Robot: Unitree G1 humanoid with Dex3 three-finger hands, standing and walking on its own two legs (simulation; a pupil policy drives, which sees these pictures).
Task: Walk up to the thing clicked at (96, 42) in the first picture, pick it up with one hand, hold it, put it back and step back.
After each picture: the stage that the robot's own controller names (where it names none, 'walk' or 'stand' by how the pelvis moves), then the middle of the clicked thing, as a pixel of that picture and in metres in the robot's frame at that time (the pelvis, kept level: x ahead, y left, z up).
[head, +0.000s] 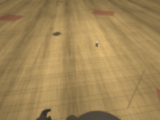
stand; (96, 44) +1.75 -0.13 -0.72
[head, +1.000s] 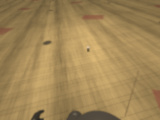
walk; (88, 49) +1.62 +0.18 -0.70
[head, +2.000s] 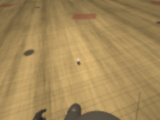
walk; (78, 61) +1.07 +0.30 -0.72
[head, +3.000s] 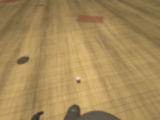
walk; (78, 79) +0.67 +0.21 -0.71
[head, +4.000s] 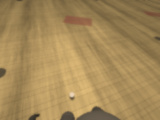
walk; (71, 95) +0.41 +0.14 -0.71
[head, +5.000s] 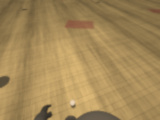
stand; (72, 103) +0.32 +0.19 -0.72
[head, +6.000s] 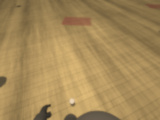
stand; (72, 102) +0.31 +0.19 -0.72
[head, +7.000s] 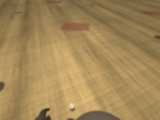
stand; (71, 106) +0.30 +0.19 -0.72
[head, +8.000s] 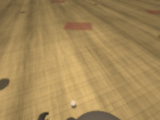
stand; (73, 104) +0.33 +0.19 -0.73
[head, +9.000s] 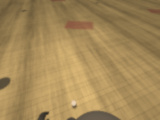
stand; (74, 104) +0.33 +0.18 -0.73
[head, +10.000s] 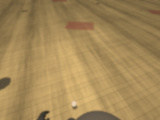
stand; (74, 104) +0.32 +0.17 -0.73
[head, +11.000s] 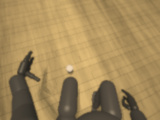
go down; (69, 69) +0.41 +0.17 -0.41
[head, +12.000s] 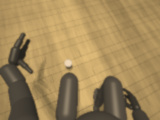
go down; (68, 64) +0.43 +0.18 -0.32
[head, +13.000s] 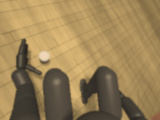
close in; (44, 57) +0.42 +0.22 -0.23
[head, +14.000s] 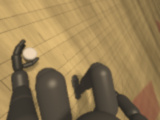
close; (29, 56) +0.42 +0.24 -0.23
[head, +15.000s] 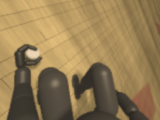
lift; (32, 55) +0.41 +0.23 -0.23
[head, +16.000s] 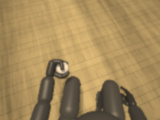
lift; (63, 71) +0.33 +0.19 -0.06
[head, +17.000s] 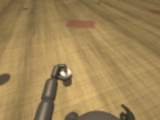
hold; (66, 77) +0.32 +0.17 +0.02
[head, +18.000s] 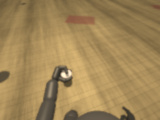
hold; (67, 78) +0.32 +0.17 -0.01
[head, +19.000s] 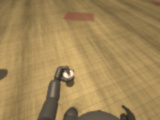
crouch; (69, 78) +0.32 +0.15 -0.03
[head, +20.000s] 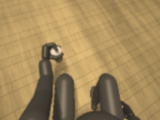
lower; (57, 55) +0.45 +0.19 -0.11
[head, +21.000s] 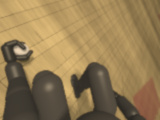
lower; (22, 53) +0.44 +0.26 -0.23
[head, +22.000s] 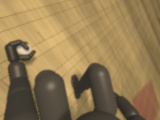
lower; (25, 53) +0.43 +0.26 -0.23
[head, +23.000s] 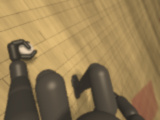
lower; (26, 52) +0.43 +0.25 -0.24
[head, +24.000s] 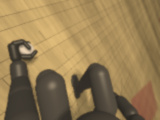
lower; (26, 52) +0.43 +0.25 -0.24
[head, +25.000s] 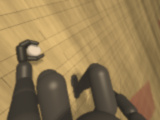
open; (31, 53) +0.42 +0.23 -0.24
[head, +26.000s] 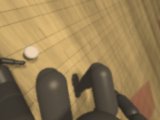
stand; (30, 53) +0.42 +0.23 -0.23
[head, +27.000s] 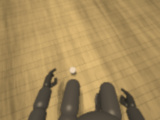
walk; (73, 71) +0.42 +0.17 -0.43
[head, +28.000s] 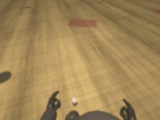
stand; (74, 101) +0.36 +0.15 -0.66
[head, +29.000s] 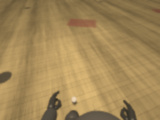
stand; (74, 100) +0.37 +0.16 -0.67
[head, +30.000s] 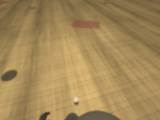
stand; (76, 100) +0.37 +0.15 -0.71
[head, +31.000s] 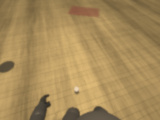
walk; (76, 90) +0.41 +0.12 -0.70
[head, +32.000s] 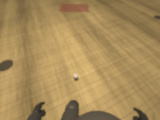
walk; (75, 77) +0.59 +0.19 -0.69
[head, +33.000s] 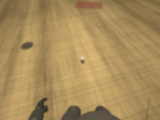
walk; (82, 60) +0.93 +0.17 -0.69
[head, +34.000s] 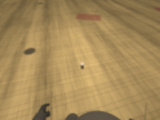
stand; (82, 65) +0.99 +0.15 -0.72
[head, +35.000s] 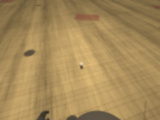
stand; (81, 65) +1.00 +0.16 -0.73
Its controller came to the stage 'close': yes
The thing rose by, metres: 0.71
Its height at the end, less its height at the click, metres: +0.00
